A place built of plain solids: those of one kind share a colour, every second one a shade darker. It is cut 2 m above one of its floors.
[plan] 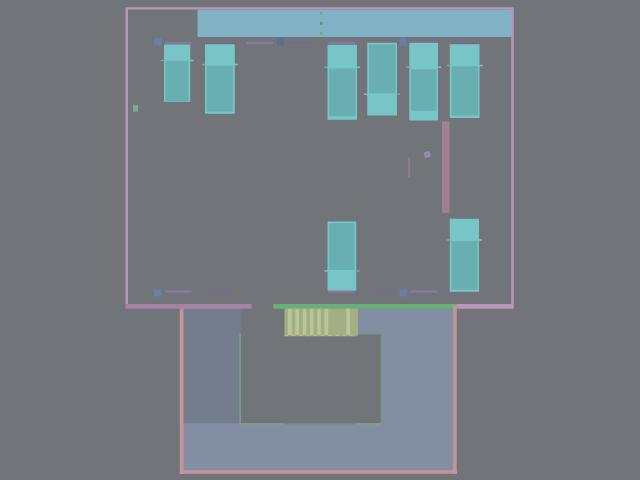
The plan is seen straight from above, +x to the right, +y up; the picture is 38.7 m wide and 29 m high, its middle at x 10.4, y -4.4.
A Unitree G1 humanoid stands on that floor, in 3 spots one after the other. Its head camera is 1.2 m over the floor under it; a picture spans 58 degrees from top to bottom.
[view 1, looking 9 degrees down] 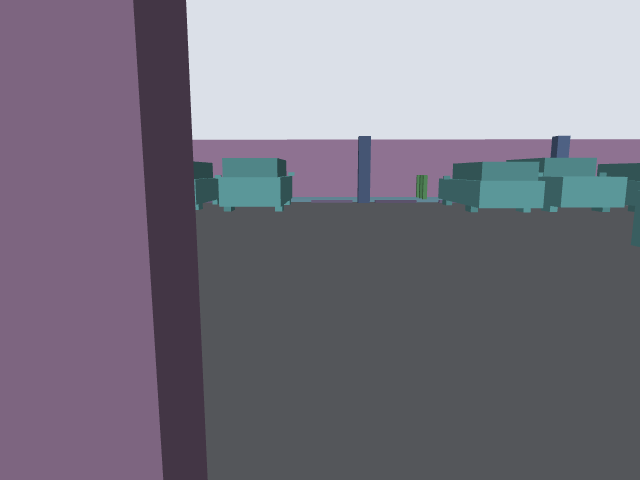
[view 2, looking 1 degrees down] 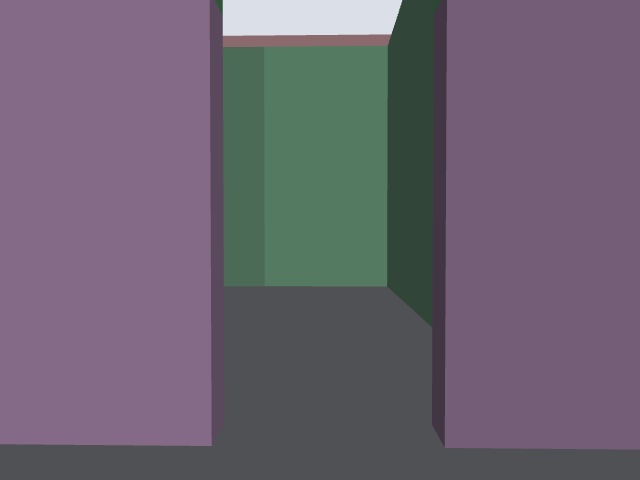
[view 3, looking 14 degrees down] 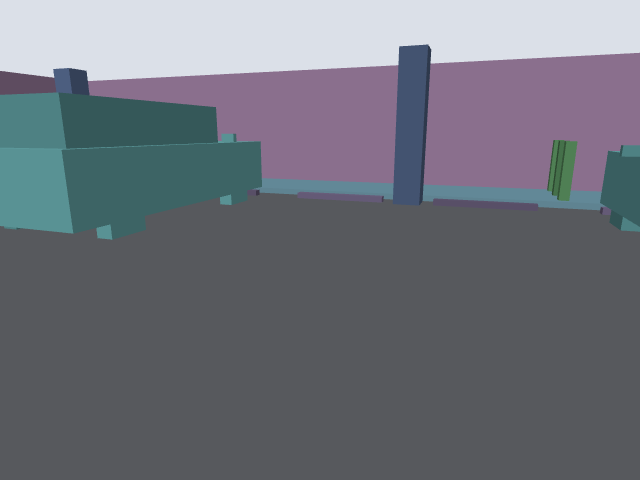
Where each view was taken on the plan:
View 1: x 6.61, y -9.35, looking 91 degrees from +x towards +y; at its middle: ground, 7.67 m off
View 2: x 6.93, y -5.86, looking -89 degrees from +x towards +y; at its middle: rim_guard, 9.61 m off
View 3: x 9.13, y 0.00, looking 110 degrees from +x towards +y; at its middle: ground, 4.96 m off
